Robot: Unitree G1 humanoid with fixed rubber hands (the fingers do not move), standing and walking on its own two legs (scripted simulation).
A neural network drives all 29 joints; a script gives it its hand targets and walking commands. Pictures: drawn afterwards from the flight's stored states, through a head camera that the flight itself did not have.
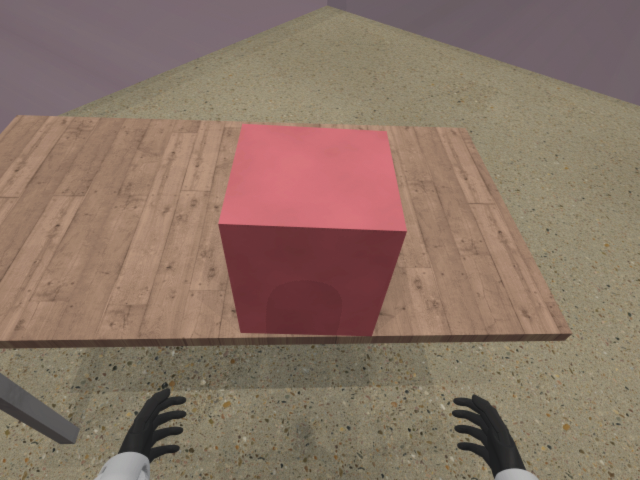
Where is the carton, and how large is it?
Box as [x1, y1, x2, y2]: [218, 124, 406, 335]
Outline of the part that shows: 242,124 218,223 240,332 371,335 406,232 386,131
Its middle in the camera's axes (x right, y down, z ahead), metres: -0.02 -0.01 +0.59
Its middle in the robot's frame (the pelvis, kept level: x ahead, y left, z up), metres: +0.44 +0.05 +0.04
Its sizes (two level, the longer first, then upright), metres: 0.210 0.200 0.250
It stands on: a table, 0.69 m high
